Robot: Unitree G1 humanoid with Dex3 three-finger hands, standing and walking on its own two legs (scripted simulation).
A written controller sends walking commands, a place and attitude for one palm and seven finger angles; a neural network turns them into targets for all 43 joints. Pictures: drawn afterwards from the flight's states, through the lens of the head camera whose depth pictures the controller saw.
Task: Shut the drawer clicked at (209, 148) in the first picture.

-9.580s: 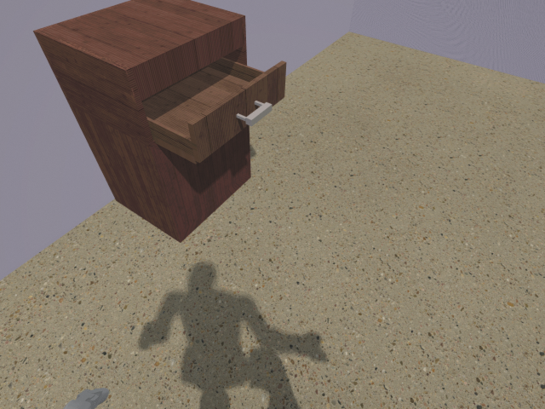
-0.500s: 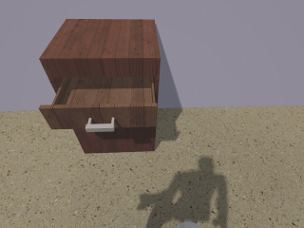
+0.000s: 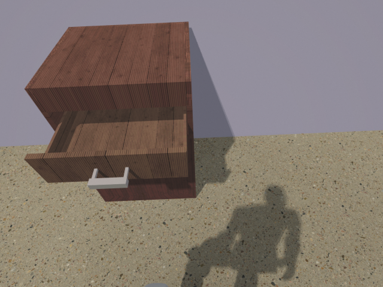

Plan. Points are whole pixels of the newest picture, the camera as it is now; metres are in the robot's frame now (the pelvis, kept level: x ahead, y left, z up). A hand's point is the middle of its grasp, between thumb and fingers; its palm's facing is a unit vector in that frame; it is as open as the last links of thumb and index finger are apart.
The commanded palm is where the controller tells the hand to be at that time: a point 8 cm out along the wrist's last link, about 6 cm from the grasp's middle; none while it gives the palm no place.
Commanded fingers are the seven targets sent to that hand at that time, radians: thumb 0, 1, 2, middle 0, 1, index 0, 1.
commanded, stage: come to a stop and stand still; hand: left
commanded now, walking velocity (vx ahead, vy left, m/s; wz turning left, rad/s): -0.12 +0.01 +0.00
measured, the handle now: (109, 177) +0.43 +0.30 -0.14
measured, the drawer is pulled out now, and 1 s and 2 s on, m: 0.20 0.20 0.20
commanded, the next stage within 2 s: look again from close up in 1.54 s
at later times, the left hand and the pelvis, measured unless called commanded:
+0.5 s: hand out of the picture -0.03 +0.17 -0.17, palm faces +0.04 -0.98 -0.21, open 7.4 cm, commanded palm none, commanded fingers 0.00 0.90 0.90 -0.20 -0.30 -0.20 -0.30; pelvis -0.02 +0.00 +0.00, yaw -1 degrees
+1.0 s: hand out of the picture -0.03 +0.13 -0.17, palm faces +0.06 -0.98 -0.17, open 7.4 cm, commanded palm none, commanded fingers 0.00 0.90 0.90 -0.20 -0.30 -0.20 -0.30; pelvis -0.02 -0.03 +0.00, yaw +0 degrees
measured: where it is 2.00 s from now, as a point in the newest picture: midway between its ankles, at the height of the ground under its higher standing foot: outside the picture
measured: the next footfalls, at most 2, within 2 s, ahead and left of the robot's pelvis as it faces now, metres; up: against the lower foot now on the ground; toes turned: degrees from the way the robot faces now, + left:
left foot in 0.10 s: +0.05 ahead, +0.14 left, +0.00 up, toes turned +4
right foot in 0.38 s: +0.01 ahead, -0.10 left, +0.00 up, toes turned -3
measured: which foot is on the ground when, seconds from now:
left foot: up 0.00-0.08, down 0.10-1.00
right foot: down 0.00-0.16, up 0.18-0.36, down 0.38-1.00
